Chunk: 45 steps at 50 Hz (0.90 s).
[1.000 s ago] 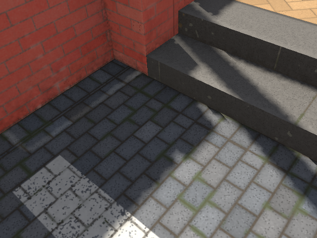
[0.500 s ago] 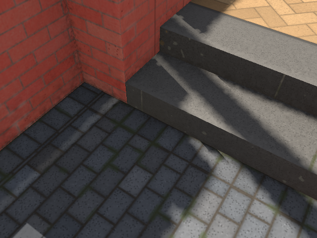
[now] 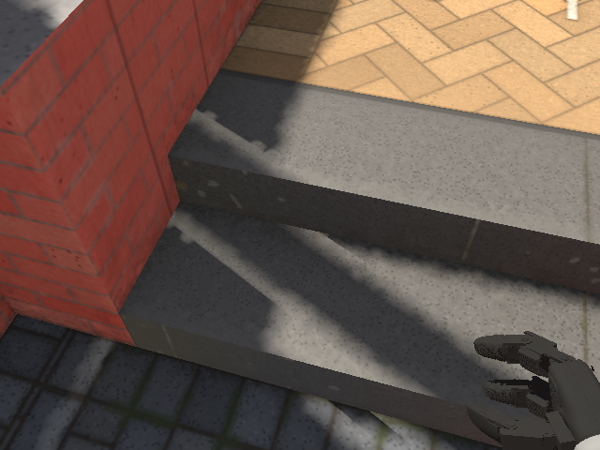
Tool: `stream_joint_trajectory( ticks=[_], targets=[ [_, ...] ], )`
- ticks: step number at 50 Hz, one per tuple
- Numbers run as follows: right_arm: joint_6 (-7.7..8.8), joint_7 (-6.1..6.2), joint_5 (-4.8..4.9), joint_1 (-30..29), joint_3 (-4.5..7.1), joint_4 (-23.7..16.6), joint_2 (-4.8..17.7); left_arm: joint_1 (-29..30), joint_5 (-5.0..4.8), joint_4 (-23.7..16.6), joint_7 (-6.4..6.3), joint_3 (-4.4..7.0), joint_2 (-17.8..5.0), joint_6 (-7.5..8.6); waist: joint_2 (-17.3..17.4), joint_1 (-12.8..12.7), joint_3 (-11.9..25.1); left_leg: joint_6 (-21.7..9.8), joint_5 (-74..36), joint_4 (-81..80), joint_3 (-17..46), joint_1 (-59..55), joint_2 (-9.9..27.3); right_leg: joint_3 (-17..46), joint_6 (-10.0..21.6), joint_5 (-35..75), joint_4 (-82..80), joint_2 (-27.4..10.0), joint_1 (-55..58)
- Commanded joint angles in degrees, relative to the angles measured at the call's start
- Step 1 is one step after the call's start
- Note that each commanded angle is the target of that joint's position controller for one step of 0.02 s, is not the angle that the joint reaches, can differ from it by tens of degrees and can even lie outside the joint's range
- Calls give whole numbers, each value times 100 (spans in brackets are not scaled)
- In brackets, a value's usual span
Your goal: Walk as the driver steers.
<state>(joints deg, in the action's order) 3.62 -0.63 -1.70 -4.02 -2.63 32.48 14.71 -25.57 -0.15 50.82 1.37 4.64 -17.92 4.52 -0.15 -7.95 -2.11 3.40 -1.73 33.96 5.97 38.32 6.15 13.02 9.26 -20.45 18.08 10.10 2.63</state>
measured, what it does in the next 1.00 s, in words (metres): climbs, turning right: left foot, then right foot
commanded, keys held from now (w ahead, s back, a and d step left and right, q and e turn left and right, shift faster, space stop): w+e+shift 0.58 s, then w+shift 0.42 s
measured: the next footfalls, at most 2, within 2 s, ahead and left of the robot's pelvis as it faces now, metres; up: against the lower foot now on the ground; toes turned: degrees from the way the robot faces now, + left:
left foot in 0.08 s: +0.28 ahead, +0.18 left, +0.00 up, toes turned -9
right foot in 0.52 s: +0.43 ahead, -0.06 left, +0.00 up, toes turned -36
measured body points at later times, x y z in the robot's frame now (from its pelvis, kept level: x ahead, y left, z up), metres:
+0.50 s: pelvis +0.39 +0.00 +0.00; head +0.41 -0.01 +0.45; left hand +0.73 +0.08 -0.05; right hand +0.26 -0.23 -0.13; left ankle +0.27 +0.19 -0.68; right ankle +0.40 -0.05 -0.70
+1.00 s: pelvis +0.75 -0.19 +0.14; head +0.77 -0.19 +0.59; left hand +1.08 -0.25 +0.11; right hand +0.54 -0.34 +0.01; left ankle +0.73 -0.08 -0.57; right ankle +0.64 -0.29 -0.30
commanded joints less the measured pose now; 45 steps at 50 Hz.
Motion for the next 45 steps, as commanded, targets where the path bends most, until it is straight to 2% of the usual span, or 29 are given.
stream_joint_trajectory(
  ticks=[1, 3, 4, 5, 6, 8, 12, 18, 20, 23, 25, 26, 27, 28, 29, 30, 32, 33, 35, 36, 37, 38, 39, 40, 41, 42, 43, 44, 45],
  targets=[
    [94, 116, 39, 257, 298, -199, 804, 216, 5, -322, -43, 311, -1151, 97, -280, 480, 405, -139, -40, -632, -473, -2407, -714, 928, 41, 4541, 432, -927, -1085],
    [166, 240, 6, 2170, 557, 296, 1328, 806, 69, -491, -21, 341, -1380, 117, -251, 1639, 1388, -301, 877, -490, -384, -4303, -544, 813, -169, 4730, 2645, -746, -1460],
    [206, 356, -160, 3420, 715, 530, 1698, 1054, 82, -688, -37, 161, -758, 187, 322, 2095, 2021, -437, 2507, -414, 521, -5574, 482, 443, -170, 2851, 4397, -475, -2361],
    [205, 330, -445, 3083, 777, 491, 2086, 439, -185, -997, -60, -112, 165, 164, 2145, 1335, 2349, -861, 3604, -1565, 3536, -6367, 2103, -222, -325, -957, 5798, 39, -4071],
    [164, 263, -317, 2369, 832, 417, 1765, 404, -74, -951, -121, -149, -326, 60, 1974, 1066, 2075, -1064, 4658, -2020, 4287, -5778, 2017, -472, -195, -290, 6139, -570, -4593],
    [119, 201, -211, 1777, 640, 397, 862, 1145, 122, -881, -28, -77, -678, -95, 450, 1071, 931, -931, 3285, -2022, 2208, -4416, 1421, -766, -308, 552, 5741, -1094, -4463],
    [281, 82, -84, 2290, 524, 1010, 535, 1778, 248, -1256, 187, -256, -159, -326, 483, 882, 395, -736, -236, -2058, 73, -3625, 1029, -925, -418, 761, 5605, -1470, -4514],
    [403, 33, -114, 2118, 596, 1199, 872, 2494, 182, -1761, 257, -453, -75, -456, 615, 572, 208, -581, -2664, -2159, -1697, -3260, 830, -1786, -318, 1370, 4269, -1305, -3738],
    [358, 115, -152, 1995, 571, 1121, 980, 2174, 235, -1756, 106, -435, -129, -580, 589, 245, 478, -444, -5489, -1400, -2042, -3597, 932, -2091, 22, 753, 4681, -1146, -3419],
    [169, 90, -103, 1842, 574, 950, 1211, 1712, 267, -1692, -4, -254, -586, -557, 327, -120, 844, -423, -7152, 472, -2050, -3593, 889, -2537, 246, 767, 3667, -556, -1969],
    [-93, -36, 121, 1532, 678, 809, 1529, 95, 234, -1108, -17, -32, -705, -318, 9, -716, 1022, -465, -4432, 3677, -2035, -2247, 478, -2207, 422, 1921, 673, -421, 421],
    [-138, -113, -5, 1090, 621, 704, 964, -102, 83, -802, -62, 147, -1043, -329, -1197, -610, -43, -415, 2094, 6235, -1970, 24, -525, -1369, 726, 2847, -73, -877, 1024],
    [-26, 18, -126, 1518, 365, 116, 181, 235, 192, -919, -57, 191, -1683, -330, -1117, 479, -45, -320, 2734, 7991, -1280, 1992, -451, 194, 991, 7386, 1770, -1742, 1610],
    [116, 122, -144, 1136, 335, -316, 317, -216, 234, -1119, -134, 356, -1845, -369, -135, 69, 1388, -280, 2570, 8557, -668, 2589, -455, 1331, 1737, 5950, 1149, -2430, 2539],
    [194, 169, -133, 724, 226, -597, 205, -390, 250, -973, -248, 297, -1633, -398, 22, 184, 1089, -228, 2762, 8837, -569, 3259, -443, 2119, 1674, 3633, 229, -2700, 2030],
    [165, 223, -136, 308, 181, -778, 69, -415, 357, -770, -320, 177, -1251, -341, -71, 307, 457, -342, 3450, 10109, -545, 4212, -447, 2225, 1569, 2173, -120, -2766, 1514],
    [-35, 268, -202, -421, -13, -1257, -410, -367, 265, -365, -286, -48, -682, -81, -328, 760, -622, -684, 4756, 11181, -168, 5396, -240, 1528, 1021, 1206, -585, -2875, -21],
    [-106, 286, -205, -802, -176, -1555, -611, -40, 226, -254, -201, -164, -448, 30, -75, 1099, -979, -797, 4571, 9892, -288, 4641, -129, 778, 540, 614, -1044, -2423, -1635],
    [-191, 288, -78, -661, -174, -1610, -294, 1092, 112, -411, -207, -243, -523, 172, 232, 1573, -1044, -645, 3493, 7308, -851, 2073, -90, -4, 450, 1653, -2453, -1957, -3969],
    [-252, 239, -2, 67, -155, -1336, -257, 1430, -49, -457, -225, -282, -378, 277, 235, 1828, -540, -701, 2776, 6427, -1220, 155, -174, -885, 417, 4423, -2596, -1638, -4378],
    [-241, 209, -88, 1030, -56, -905, -47, 1792, -293, -682, -203, -170, -693, 402, 593, 2094, 442, -728, 2022, 5219, -1327, -2264, -567, -1363, 378, 7322, -1754, -1253, -4579],
    [-242, 320, -98, 1801, 94, -574, 70, 1425, -507, -646, -126, 82, -1549, 516, 246, 2244, 1801, -589, 1675, 4810, -1443, -3566, -1026, -1079, 516, 10255, -761, -1535, -3448],
    [-271, 481, -151, 2297, 243, -744, 288, 1237, -575, -547, -59, 292, -1807, 591, -212, 2550, 2340, -808, 2552, 3770, -324, -3552, -718, -558, 128, 11637, 919, -2032, -2025],
    [-181, 470, -27, 3396, 437, -492, 734, 1847, -418, -675, -82, 392, -1768, 588, 36, 3236, 2815, -836, 2286, 1746, -45, -3978, -687, -722, -299, 11238, 3311, -1692, -1273],
    [-146, 386, 119, 3664, 622, 54, 1029, 2783, 102, -815, -73, 332, -1179, 610, 191, 3223, 2050, -968, 1908, -50, 495, -3379, -598, -414, -328, 5916, 5855, -816, -1263],
    [-147, 204, 83, 3838, 698, 703, 1250, 1994, 353, -1185, -8, -96, 517, 714, 2424, 2060, 1554, -937, -4109, 963, 1617, -4353, 257, 587, -475, 762, 8529, 612, -3863],
    [-176, 147, 28, 3291, 703, 717, 1005, 587, 297, -1367, 40, -199, 882, 612, 1813, 1014, 2389, -1116, -2456, -366, 3519, -4946, 898, 986, -211, 608, 9540, 477, -5107],
    [-127, 98, -32, 2597, 600, 778, 405, 1062, 280, -1508, 35, -231, 732, 442, 811, 779, 1554, -1453, -45, -796, 3929, -4528, 974, 271, -232, 748, 10380, 249, -5946],
    [-58, 74, -64, 2153, 508, 1015, -225, 1544, 410, -1735, 0, -304, 933, 311, 83, 505, 396, -1291, 817, -797, 3041, -3707, 744, -3, -124, 753, 10667, -11, -6634]
  ],
)
Over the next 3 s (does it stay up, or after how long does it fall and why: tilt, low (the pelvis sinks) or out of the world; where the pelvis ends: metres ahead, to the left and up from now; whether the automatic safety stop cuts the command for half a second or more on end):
stays up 2.13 -0.72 0.32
